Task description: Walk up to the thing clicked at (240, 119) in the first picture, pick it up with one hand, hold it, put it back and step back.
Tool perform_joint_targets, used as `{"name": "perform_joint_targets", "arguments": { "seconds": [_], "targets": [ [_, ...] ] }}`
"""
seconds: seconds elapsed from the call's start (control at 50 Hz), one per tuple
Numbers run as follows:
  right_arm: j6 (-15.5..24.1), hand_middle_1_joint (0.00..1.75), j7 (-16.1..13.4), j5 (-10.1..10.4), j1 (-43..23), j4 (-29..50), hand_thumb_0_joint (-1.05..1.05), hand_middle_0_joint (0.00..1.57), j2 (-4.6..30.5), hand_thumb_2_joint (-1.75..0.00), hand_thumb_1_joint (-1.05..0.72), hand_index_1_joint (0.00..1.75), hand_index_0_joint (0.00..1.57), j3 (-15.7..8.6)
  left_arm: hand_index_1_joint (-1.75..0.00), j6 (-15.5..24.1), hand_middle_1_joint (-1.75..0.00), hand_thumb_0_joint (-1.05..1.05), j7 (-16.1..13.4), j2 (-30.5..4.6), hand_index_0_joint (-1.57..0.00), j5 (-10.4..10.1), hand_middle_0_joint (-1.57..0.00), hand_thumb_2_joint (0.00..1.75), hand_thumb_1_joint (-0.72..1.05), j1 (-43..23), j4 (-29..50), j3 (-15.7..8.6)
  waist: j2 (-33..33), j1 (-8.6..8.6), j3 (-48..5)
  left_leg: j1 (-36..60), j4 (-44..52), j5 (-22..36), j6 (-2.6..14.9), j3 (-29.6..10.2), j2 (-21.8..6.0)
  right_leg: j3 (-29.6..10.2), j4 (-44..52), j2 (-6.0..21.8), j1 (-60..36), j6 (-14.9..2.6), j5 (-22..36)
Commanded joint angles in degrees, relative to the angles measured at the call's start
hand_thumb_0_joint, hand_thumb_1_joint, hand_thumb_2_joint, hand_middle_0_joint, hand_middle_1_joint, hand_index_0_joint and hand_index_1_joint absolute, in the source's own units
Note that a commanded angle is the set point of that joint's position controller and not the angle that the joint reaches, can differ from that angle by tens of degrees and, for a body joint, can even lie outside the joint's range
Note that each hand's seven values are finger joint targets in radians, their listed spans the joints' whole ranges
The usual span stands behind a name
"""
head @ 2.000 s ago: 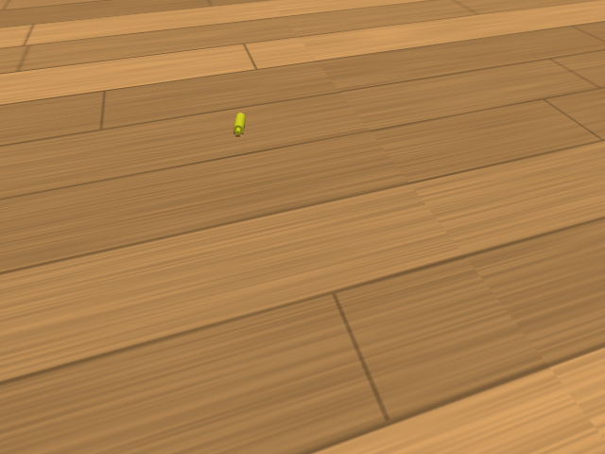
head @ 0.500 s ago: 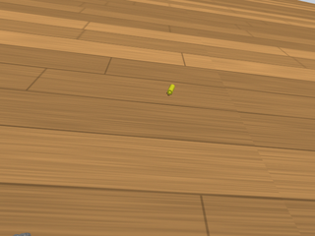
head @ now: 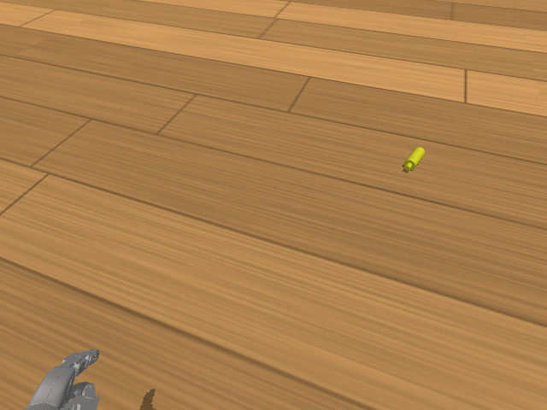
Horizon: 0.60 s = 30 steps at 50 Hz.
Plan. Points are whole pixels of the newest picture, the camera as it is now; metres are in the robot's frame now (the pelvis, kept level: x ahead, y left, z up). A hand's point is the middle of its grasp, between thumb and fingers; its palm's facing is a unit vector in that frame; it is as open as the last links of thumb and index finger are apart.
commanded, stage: walk up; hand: left
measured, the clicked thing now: (413, 159) +1.45 -0.69 -0.71
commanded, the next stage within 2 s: none
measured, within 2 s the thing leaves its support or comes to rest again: neither
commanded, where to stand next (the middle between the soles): +1.38 -1.12 m, yaw +52 degrees
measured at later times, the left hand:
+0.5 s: hand (232, 351) +0.26 +0.10 -0.15, palm faces +0.15 -0.94 -0.31, open 7.4 cm
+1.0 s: hand (325, 251) +0.46 -0.08 -0.12, palm faces +0.47 -0.81 -0.35, open 7.3 cm
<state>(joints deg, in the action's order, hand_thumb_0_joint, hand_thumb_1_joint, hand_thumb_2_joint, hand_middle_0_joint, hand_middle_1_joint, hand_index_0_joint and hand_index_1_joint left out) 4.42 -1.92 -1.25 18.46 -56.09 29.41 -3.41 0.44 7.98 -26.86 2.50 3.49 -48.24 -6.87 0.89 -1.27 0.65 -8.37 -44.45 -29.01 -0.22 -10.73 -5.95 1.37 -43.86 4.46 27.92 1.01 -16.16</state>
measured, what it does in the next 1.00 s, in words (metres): walks ahead, turning left: left foot, then right foot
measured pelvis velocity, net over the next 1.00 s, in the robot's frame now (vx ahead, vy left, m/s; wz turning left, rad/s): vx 0.55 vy -0.36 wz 0.49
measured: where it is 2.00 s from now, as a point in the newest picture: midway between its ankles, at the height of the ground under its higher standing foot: (432, 234)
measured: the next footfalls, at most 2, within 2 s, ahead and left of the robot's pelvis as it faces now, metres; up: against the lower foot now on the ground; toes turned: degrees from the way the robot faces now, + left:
left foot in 0.36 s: +0.38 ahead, -0.02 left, +0.00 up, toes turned +20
right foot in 0.70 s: +0.60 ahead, -0.42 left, +0.00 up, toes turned +18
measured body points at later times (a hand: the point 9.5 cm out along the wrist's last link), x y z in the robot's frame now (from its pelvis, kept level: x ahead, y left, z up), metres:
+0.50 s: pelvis +0.29 -0.16 +0.00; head +0.34 -0.15 +0.44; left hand +0.25 +0.15 -0.12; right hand +0.47 -0.46 -0.11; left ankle +0.35 -0.03 -0.71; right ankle +0.25 -0.27 -0.58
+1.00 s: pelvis +0.55 -0.36 +0.02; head +0.55 -0.32 +0.47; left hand +0.44 -0.04 -0.10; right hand +0.79 -0.64 -0.05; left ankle +0.59 -0.24 -0.67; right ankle +0.56 -0.43 -0.71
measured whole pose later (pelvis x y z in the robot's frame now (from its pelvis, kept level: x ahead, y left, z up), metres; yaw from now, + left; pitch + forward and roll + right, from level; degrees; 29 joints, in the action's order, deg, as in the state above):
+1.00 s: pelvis +0.55 -0.36 +0.02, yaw +28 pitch +0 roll +0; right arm 5.7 -3.5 -0.1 17.4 -53.1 27.1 -2.7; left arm -2.7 5.0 -26.1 3.4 16.5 -44.0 -6.5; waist 3.9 -5.0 2.5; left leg -32.0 -50.7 -19.3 4.0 7.0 -1.6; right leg 10.7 -35.1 0.9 13.6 -4.4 -21.6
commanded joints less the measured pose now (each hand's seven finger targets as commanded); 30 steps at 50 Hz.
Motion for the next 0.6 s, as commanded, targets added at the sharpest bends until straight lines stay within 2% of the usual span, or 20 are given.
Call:
{"name": "perform_joint_targets", "arguments": {
  "seconds": [0.0,0.04,0.06,0.12,0.16,0.2,0.24,0.28,0.3,0.32,0.34,0.36,0.38,0.4,0.42,0.44,0.46,0.5,0.52,0.58],
  "targets": [
    [2.2,0.3,-1.7,0.2,-4.1,6.8,0.0,0.2,11.3,-0.9,-0.9,0.3,0.2,-2.7,-0.3,2.2,-0.3,0.0,-3.2,-22.3,-0.2,-1.0,-0.2,0.9,0.9,8.2,4.1,-5.3,19.4,-7.9,-6.7,-43.4,-39.3,-0.3,4.46,9.3,4.0,-41.2,36.8,23.6,-36.6,-5.67,-26.2],
    [1.3,0.3,-0.1,2.0,-6.9,4.7,0.0,0.2,12.0,-0.9,-0.9,0.3,0.2,-2.7,-0.3,2.7,-0.3,0.0,-3.3,-16.4,-0.2,-1.0,-0.2,0.9,0.9,3.7,5.3,-3.2,13.6,-3.82,2.1,-34.2,-33.6,10.8,4.7,6.4,1.8,-21.2,35.4,15.0,-19.4,-2.37,-16.8],
    [1.0,0.3,0.6,2.2,-4.2,3.7,0.0,0.2,11.2,-0.9,-0.9,0.3,0.2,-2.5,-0.3,3.0,-0.3,0.0,-3.6,-13.6,-0.2,-0.9,-0.2,0.9,0.9,2.5,5.3,-2.4,12.9,-2.15,3.5,-31.2,-29.5,13.0,4.72,7.3,1.2,-11.9,31.7,11.3,-18.2,-1.12,-6.6],
    [0.0,0.3,1.6,1.6,-1.8,3.0,0.0,0.2,9.7,-0.9,-0.9,0.3,0.2,-2.0,-0.3,3.5,-0.3,0.0,-3.8,-9.4,-0.2,-1.4,-0.2,0.9,0.9,6.0,4.6,-1.1,10.0,-1.38,2.8,-28.2,-22.1,18.0,3.9,11.6,3.3,1.4,26.7,7.8,-21.8,0.25,23.6],
    [-0.7,0.3,2.1,1.6,-6.8,5.4,0.0,0.2,9.4,-0.9,-0.9,0.3,0.2,-2.0,-0.3,3.3,-0.3,0.0,-3.5,-8.3,-0.2,-0.9,-0.2,0.9,0.9,7.3,5.6,-0.6,8.1,-2.13,4.6,-28.3,-14.4,20.8,3.52,15.2,4.4,6.2,29.0,4.8,-22.2,0.8,29.0],
    [-1.2,0.3,2.3,2.3,-9.6,7.6,0.0,0.2,8.6,-0.9,-0.9,0.3,0.2,-1.6,-0.3,2.5,-0.3,0.0,-3.2,-8.6,-0.2,-0.2,-0.2,0.9,0.9,8.6,6.7,-0.5,8.5,-3.31,5.9,-24.3,-3.4,21.7,2.89,20.6,5.5,8.8,31.4,2.5,-20.2,2.69,27.7],
    [-1.2,0.3,2.0,2.3,-6.6,7.6,0.0,0.2,8.4,-0.9,-0.9,0.3,0.2,-1.6,-0.3,1.5,-0.3,0.0,-3.0,-9.4,-0.2,-0.1,-0.2,0.9,0.9,8.6,8.8,-1.0,5.0,-2.09,3.6,-11.6,8.7,28.0,2.09,27.0,9.1,11.5,23.9,0.9,-18.1,1.72,31.3],
    [-0.6,0.3,0.3,2.2,3.5,5.0,0.0,0.2,7.7,-0.9,-0.9,0.3,0.2,-2.7,-0.3,0.5,-0.3,0.0,-3.3,-10.6,-0.2,-0.6,-0.2,0.9,0.9,10.6,7.1,-1.3,2.1,1.19,-3.5,6.7,10.7,32.7,3.79,25.4,12.6,10.2,6.7,1.4,-12.9,0.22,36.1],
    [-0.8,0.3,-0.9,1.9,10.0,3.4,0.0,0.2,8.7,-0.9,-0.9,0.3,0.2,-3.5,-0.3,0.2,-0.3,0.0,-3.8,-10.6,-0.2,-0.7,-0.2,0.9,0.9,10.4,7.8,-1.4,0.8,4.07,-5.0,14.6,11.8,32.1,4.77,25.5,13.0,9.2,-0.7,1.2,-8.3,1.42,38.9],
    [-1.0,0.3,-2.2,1.6,15.6,2.4,0.0,0.2,10.6,-0.9,-0.9,0.3,0.2,-4.3,-0.3,0.1,-0.3,0.0,-4.4,-9.1,-0.2,-0.5,-0.2,0.9,0.9,11.0,8.8,-0.9,-1.0,7.08,-6.4,22.2,14.6,32.8,7.27,20.8,9.6,9.3,-10.5,0.0,-2.3,2.91,33.2],
    [-1.0,0.3,-3.4,1.5,18.3,2.3,0.0,0.2,13.2,-0.9,-0.9,0.3,0.2,-5.5,-0.3,-0.2,-0.3,0.0,-4.8,-6.5,-0.2,-0.1,-0.2,0.9,0.9,12.3,9.9,-0.4,-7.9,9.22,-6.6,29.7,15.5,32.3,14.52,3.5,-2.4,5.5,-29.7,-3.8,12.3,5.04,-4.1],
    [-1.0,0.3,-4.6,0.8,16.5,5.2,0.0,0.2,15.9,-0.9,-0.9,0.3,0.2,-6.4,-0.3,-0.9,-0.3,0.0,-4.7,-5.2,-0.2,0.2,-0.2,0.9,0.9,16.2,9.9,0.3,-4.1,7.26,-9.5,28.3,17.2,10.0,22.04,-24.8,-20.6,-1.2,-46.4,-4.0,21.9,6.03,-20.3],
    [-0.3,0.3,-5.5,3.4,9.7,8.8,0.0,0.2,18.0,-0.9,-0.9,0.3,0.2,-6.8,-0.3,-2.3,-0.3,0.0,-4.8,-13.2,-0.2,-0.7,-0.2,0.9,0.9,18.7,9.7,-0.9,3.5,5.24,-9.9,24.1,27.7,-1.8,25.97,-39.1,-30.2,-11.5,-56.0,-2.5,23.3,6.92,-15.5],
    [0.5,0.3,-6.2,4.2,1.4,10.0,0.0,0.2,19.3,-0.9,-0.9,0.3,0.2,-7.0,-0.3,-2.4,-0.3,0.0,-4.7,-17.1,-0.2,-1.1,-0.2,0.9,0.9,16.9,9.7,-1.0,2.1,2.99,-9.1,22.7,30.9,-3.1,25.4,-40.4,-32.7,-16.1,-58.2,0.1,25.3,4.06,-13.3],
    [1.5,0.3,-6.5,3.7,-1.1,10.7,0.0,0.2,15.0,-0.9,-0.9,0.3,0.2,-5.8,-0.3,-1.7,-0.3,0.0,-4.0,-17.2,-0.2,-0.8,-0.2,0.9,0.9,12.1,10.0,-1.2,11.0,3.19,-9.0,16.6,27.8,5.9,21.42,-28.0,-25.8,-15.9,-53.5,2.4,20.8,2.98,-7.3],
    [2.2,0.3,-6.7,3.6,0.0,10.0,0.0,0.2,12.6,-0.9,-0.9,0.3,0.2,-3.9,-0.3,-1.2,-0.3,0.0,-3.2,-16.2,-0.2,-0.4,-0.2,0.9,0.9,8.4,9.7,-1.7,15.3,3.3,-8.3,6.7,24.6,16.0,19.39,-19.8,-19.7,-14.6,-47.9,3.4,12.7,2.79,-4.4],
    [2.6,0.3,-6.0,2.5,2.6,8.2,0.0,0.2,12.7,-0.9,-0.9,0.3,0.2,-2.7,-0.3,-1.5,-0.3,0.0,-2.8,-14.4,-0.2,-0.7,-0.2,0.9,0.9,6.3,9.2,-2.2,13.2,2.8,-4.1,-4.7,24.2,18.3,17.62,-11.4,-15.3,-12.5,-42.4,4.3,7.3,2.7,-4.3],
    [3.5,0.3,-4.2,2.3,-2.5,7.4,0.0,0.2,15.1,-0.9,-0.9,0.3,0.2,-2.3,-0.3,-2.5,-0.3,0.0,-1.5,-11.9,-0.2,-0.5,-0.2,0.9,0.9,10.0,8.9,-1.8,3.6,-1.6,0.2,-17.2,26.9,8.6,14.0,1.2,-7.7,-9.4,-30.0,5.2,1.2,1.78,-2.0],
    [3.6,0.3,-3.3,1.9,-4.8,7.9,0.0,0.2,15.8,-0.9,-0.9,0.3,0.2,-2.5,-0.3,-2.9,-0.3,0.0,-0.7,-10.2,-0.2,-0.5,-0.2,0.9,0.9,11.3,9.3,-1.3,-1.5,-3.35,1.8,-19.9,26.5,4.8,12.11,5.2,-4.5,-7.9,-20.9,5.1,-0.2,0.76,-2.6],
    [3.9,0.3,-2.4,0.0,-4.2,8.0,0.0,0.2,17.9,-0.9,-0.9,0.3,0.2,-3.7,-0.3,-3.3,-0.3,0.0,0.6,-8.7,-0.2,0.0,-0.2,0.9,0.9,7.4,10.4,-1.6,-9.1,-1.57,3.8,-24.7,26.7,-3.7,11.69,5.1,-2.7,-4.6,-3.3,4.3,-5.6,-0.41,-5.3]
  ]
}}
